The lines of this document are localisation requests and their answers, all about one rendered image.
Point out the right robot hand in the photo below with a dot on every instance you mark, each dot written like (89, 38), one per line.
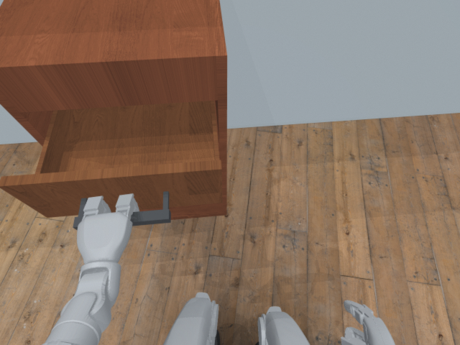
(375, 330)

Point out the handle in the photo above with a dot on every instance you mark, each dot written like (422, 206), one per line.
(137, 218)

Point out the robot right shin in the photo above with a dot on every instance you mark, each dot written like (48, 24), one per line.
(273, 309)

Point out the drawer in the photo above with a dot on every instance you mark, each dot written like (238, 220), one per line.
(112, 151)

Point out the robot left forearm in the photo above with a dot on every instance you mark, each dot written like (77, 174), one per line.
(87, 315)

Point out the right robot thigh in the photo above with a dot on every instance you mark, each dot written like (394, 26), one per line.
(278, 328)

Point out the left robot hand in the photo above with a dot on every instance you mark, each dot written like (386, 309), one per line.
(103, 235)

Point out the cabinet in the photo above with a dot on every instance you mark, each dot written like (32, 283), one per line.
(83, 54)

